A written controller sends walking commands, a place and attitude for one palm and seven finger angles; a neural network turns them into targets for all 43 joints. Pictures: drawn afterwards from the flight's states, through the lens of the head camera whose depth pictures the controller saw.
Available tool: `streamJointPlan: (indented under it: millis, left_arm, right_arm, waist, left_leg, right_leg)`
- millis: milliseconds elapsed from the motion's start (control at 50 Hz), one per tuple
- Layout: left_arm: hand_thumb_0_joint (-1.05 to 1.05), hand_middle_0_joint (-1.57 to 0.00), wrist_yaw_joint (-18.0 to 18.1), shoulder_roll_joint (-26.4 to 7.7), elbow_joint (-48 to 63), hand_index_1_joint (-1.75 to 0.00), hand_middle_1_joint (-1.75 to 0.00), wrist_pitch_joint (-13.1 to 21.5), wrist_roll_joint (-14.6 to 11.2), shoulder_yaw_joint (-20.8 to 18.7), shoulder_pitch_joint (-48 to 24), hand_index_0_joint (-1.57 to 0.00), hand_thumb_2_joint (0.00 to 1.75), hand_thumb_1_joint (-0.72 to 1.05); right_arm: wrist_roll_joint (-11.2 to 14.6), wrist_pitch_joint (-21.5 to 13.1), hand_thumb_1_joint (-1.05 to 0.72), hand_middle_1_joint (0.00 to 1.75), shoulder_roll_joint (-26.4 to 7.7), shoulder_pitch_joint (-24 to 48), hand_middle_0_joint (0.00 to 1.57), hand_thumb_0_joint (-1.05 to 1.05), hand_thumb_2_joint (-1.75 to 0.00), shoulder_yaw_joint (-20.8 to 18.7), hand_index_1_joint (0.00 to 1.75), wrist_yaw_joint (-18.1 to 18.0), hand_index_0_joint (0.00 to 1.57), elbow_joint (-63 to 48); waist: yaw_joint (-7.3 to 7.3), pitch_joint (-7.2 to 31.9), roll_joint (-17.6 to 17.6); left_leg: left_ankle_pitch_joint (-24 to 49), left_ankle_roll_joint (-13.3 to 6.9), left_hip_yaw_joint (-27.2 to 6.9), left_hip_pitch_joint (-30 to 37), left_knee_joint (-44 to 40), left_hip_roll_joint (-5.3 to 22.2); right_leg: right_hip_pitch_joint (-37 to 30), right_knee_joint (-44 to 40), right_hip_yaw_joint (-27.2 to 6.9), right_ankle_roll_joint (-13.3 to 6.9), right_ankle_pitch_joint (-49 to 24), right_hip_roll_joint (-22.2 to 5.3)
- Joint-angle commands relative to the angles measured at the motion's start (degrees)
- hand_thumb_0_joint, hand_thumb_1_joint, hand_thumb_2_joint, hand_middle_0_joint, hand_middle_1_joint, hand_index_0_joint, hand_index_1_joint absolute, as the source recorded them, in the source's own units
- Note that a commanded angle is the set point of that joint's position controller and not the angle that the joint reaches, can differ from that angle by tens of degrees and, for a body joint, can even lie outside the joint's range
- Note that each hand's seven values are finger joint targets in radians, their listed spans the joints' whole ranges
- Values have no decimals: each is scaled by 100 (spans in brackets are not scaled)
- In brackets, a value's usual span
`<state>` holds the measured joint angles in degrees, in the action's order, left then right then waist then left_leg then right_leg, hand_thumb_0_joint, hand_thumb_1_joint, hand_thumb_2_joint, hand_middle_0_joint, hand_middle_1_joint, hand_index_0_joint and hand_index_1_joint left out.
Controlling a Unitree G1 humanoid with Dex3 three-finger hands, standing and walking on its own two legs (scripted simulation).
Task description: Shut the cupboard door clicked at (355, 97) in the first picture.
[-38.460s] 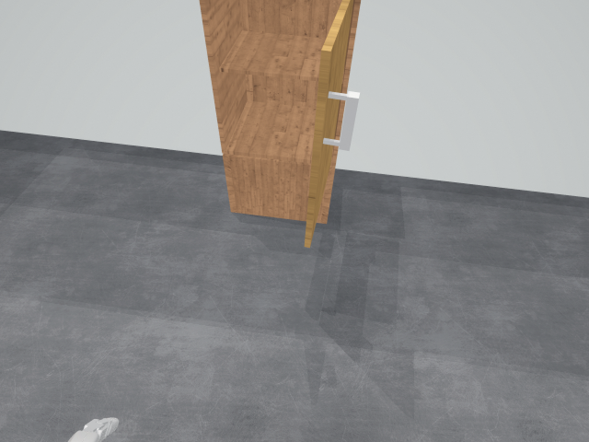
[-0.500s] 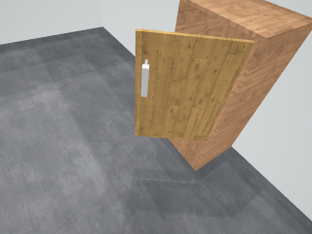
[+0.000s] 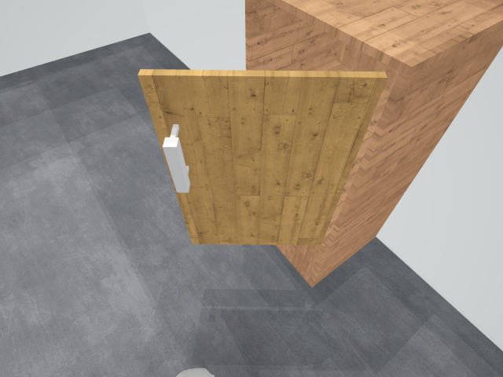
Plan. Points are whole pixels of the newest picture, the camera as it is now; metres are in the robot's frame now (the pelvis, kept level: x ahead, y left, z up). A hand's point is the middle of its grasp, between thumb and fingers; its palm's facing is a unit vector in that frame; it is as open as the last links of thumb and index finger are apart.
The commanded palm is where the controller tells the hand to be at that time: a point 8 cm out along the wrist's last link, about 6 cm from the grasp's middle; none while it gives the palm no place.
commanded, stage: come to a stop and stand still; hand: left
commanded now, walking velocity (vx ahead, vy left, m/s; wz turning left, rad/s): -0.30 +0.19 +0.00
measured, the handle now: (179, 159) +0.51 +0.16 +0.02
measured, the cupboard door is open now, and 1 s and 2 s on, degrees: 53 53 53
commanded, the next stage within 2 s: look again from close up in 1.74 s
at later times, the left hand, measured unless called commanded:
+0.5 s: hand out of the picture +0.05 +0.18 -0.17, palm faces +0.03 -0.96 -0.28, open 7.3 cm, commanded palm none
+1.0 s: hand out of the picture +0.06 +0.18 -0.18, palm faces -0.04 -0.98 -0.19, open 7.3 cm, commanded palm none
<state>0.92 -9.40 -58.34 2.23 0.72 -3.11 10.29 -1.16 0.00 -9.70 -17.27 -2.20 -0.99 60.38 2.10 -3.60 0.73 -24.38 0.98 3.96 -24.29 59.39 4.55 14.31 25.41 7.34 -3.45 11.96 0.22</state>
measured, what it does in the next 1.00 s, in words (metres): steps on the spot: left foot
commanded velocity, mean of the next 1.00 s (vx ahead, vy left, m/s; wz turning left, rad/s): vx -0.07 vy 0.01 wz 0.00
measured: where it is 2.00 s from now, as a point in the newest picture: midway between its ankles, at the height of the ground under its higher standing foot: outside the picture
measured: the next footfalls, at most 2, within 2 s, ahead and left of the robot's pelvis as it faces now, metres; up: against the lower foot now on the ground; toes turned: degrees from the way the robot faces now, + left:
left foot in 0.14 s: +0.08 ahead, +0.10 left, +0.00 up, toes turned -1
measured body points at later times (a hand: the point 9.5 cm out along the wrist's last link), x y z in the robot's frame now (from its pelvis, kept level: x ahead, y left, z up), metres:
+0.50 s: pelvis +0.03 -0.02 -0.01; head +0.07 -0.04 +0.44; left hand +0.05 +0.23 -0.15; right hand +0.13 -0.25 -0.17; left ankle +0.06 +0.10 -0.73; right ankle -0.01 -0.11 -0.74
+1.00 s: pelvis -0.01 +0.00 -0.01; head +0.00 +0.02 +0.44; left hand +0.06 +0.23 -0.16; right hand -0.02 -0.23 -0.15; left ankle +0.04 +0.10 -0.74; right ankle -0.01 -0.11 -0.74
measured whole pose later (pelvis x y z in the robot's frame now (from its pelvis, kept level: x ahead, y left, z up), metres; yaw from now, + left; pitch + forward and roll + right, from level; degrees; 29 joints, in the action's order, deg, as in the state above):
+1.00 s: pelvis -0.01 +0.00 -0.01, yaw -1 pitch -1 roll -1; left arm 1.5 -11.6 -52.4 -0.8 0.7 0.3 15.7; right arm -1.4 1.0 -9.5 -19.9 0.6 0.0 57.4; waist 1.5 -0.9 -1.6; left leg -12.0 -2.0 2.0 -18.6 30.9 -0.3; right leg 13.5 30.2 0.8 -0.8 16.5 0.9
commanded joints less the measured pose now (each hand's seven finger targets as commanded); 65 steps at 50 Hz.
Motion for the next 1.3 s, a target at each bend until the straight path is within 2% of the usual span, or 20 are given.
streamJointPlan:
  millis: [0,80,140,220,280,340,380,420,440,460,480,500,520,560,600,620,700,760,1060,1280]
  left_arm:
    - [0,-20,73,-523,78,-30,-30,97,65,37,403,-20,90,90]
    - [0,-20,145,-765,-29,-30,-30,-9,-17,3,479,-20,90,90]
    - [0,-20,218,-593,114,-30,-30,-188,-33,-6,634,-20,90,90]
    - [0,-20,197,-549,206,-30,-30,-380,19,11,689,-20,90,90]
    - [0,-20,167,-570,263,-30,-30,-439,7,-39,806,-20,90,90]
    - [0,-20,146,-525,304,-30,-30,-434,31,-37,918,-20,90,90]
    - [0,-20,143,-570,313,-30,-30,-365,72,-28,1097,-20,90,90]
    - [0,-20,143,-1099,397,-30,-30,-281,136,-86,835,-20,90,90]
    - [0,-20,120,-1134,424,-30,-30,-270,110,-72,687,-20,90,90]
    - [0,-20,398,-745,644,-30,-30,-124,169,-24,622,-20,90,90]
    - [0,-20,373,-1207,930,-30,-30,-38,94,-78,820,-20,90,90]
    - [0,-20,354,-1175,991,-30,-30,10,69,-57,685,-20,90,90]
    - [0,-20,330,-1091,956,-30,-30,38,32,-55,647,-20,90,90]
    - [0,-20,310,-1009,1022,-30,-30,7,40,17,811,-20,90,90]
    - [0,-20,302,-923,1009,-30,-30,-23,57,72,894,-20,90,90]
    - [0,-20,289,-975,1009,-30,-30,-35,62,69,866,-20,90,90]
    - [0,-20,220,-1076,1063,-30,-30,-123,39,144,549,-20,90,90]
    - [0,-20,184,-1073,1079,-30,-30,-175,40,150,491,-20,90,90]
    - [0,-20,109,-758,607,-30,-30,-171,11,231,894,-20,90,90]
    - [0,-20,144,-755,69,-30,-30,-99,12,307,1013,-20,90,90]
  right_arm:
    - [38,-1,-90,30,113,-499,20,0,-90,117,30,-24,20,-87]
    - [80,69,-90,30,-224,-200,20,0,-90,58,30,-51,20,-175]
    - [20,90,-90,30,-814,-34,20,0,-90,-88,30,-99,20,-350]
    - [25,135,-90,30,-910,448,20,0,-90,-86,30,-161,20,-544]
    - [-9,139,-90,30,-1024,650,20,0,-90,-139,30,-178,20,-696]
    - [-10,154,-90,30,-1066,852,20,0,-90,-181,30,-167,20,-788]
    - [46,178,-90,30,-1022,994,20,0,-90,-202,30,-143,20,-848]
    - [110,210,-90,30,-584,863,20,0,-90,-165,30,-70,20,-910]
    - [92,259,-90,30,-538,963,20,0,-90,-157,30,-34,20,-893]
    - [36,10,-90,30,-796,904,20,0,-90,-194,30,-34,20,-1255]
    - [37,-1,-90,30,-526,694,20,0,-90,-140,30,49,20,-1216]
    - [68,-5,-90,30,-553,599,20,0,-90,-150,30,42,20,-1236]
    - [62,-13,-90,30,-470,503,20,0,-90,-105,30,45,20,-1193]
    - [73,-10,-90,30,-479,494,20,0,-90,-72,30,45,20,-1235]
    - [74,9,-90,30,-533,543,20,0,-90,-50,30,19,20,-1235]
    - [70,6,-90,30,-498,527,20,0,-90,-25,30,21,20,-1186]
    - [17,37,-90,30,-589,382,20,0,-90,23,30,71,20,-1031]
    - [-24,24,-90,30,-672,181,20,0,-90,55,30,93,20,-910]
    - [20,-151,-90,30,-821,-74,20,0,-90,95,30,16,20,-533]
    - [88,-228,-90,30,-785,41,20,0,-90,127,30,-28,20,-188]
  waist:
    - [-65,685,-382]
    - [-84,717,-649]
    - [-171,553,125]
    - [-280,129,1068]
    - [-301,701,880]
    - [-332,925,598]
    - [-400,1044,127]
    - [-237,780,-1362]
    - [-262,524,-1232]
    - [-31,991,-316]
    - [-219,1484,-1031]
    - [-100,1501,-1040]
    - [-65,1401,-690]
    - [-102,778,-854]
    - [-175,311,-998]
    - [-185,149,-575]
    - [-94,-325,-405]
    - [-93,-522,-159]
    - [-272,184,165]
    - [-202,269,-105]
  left_leg:
    - [367,131,-60,380,-1564,-62]
    - [1516,111,-142,1010,-2981,-188]
    - [4988,-440,-820,1690,-3093,764]
    - [4949,-988,-1277,1034,-3760,1174]
    - [5001,-1252,-1362,1472,-3733,1348]
    - [4839,-1250,-1226,1621,-3446,1250]
    - [3864,-825,-925,1494,-2938,758]
    - [1114,-182,-209,654,-2254,-298]
    - [-199,-71,-298,613,-1687,-496]
    - [72,12,-168,301,-2466,-364]
    - [690,-232,-65,486,-2329,-422]
    - [968,-307,-98,638,-2428,-513]
    - [1306,-308,-1,839,-2675,-551]
    - [1796,-423,-261,1069,-2743,-325]
    - [1604,-401,-343,926,-2658,-160]
    - [1465,-359,-311,889,-2721,-230]
    - [754,-272,-426,990,-2937,-199]
    - [367,-307,-563,755,-3186,-172]
    - [-131,-502,-1299,391,-4259,248]
    - [1687,-477,-910,1241,-3855,176]
  right_leg:
    - [-615,-657,-950,-692,-3936,-1463]
    - [-760,-64,-994,-432,-4196,-1437]
    - [-6,319,-683,115,-1870,-840]
    - [-76,1107,-515,266,775,-316]
    - [134,1784,-685,298,1559,-177]
    - [101,1526,-733,306,1236,-127]
    - [-275,202,-1022,276,-412,-279]
    - [-481,-442,-2273,-235,-2370,-1561]
    - [-167,-610,-2364,-619,-2754,-1896]
    - [-1328,384,-2405,-361,-5054,-1254]
    - [-1433,819,-1854,-218,-5035,-1172]
    - [-1391,1044,-1735,-245,-5154,-1124]
    - [-1303,1096,-1610,-208,-5180,-1087]
    - [-534,812,-1455,-24,-3995,-865]
    - [-127,289,-1552,62,-2862,-852]
    - [-67,169,-1624,37,-2606,-934]
    - [819,-566,-1686,-94,961,-767]
    - [980,-683,-1607,-87,2047,-585]
    - [-170,-119,-1056,91,808,-317]
    - [-157,-331,-1149,187,-114,-511]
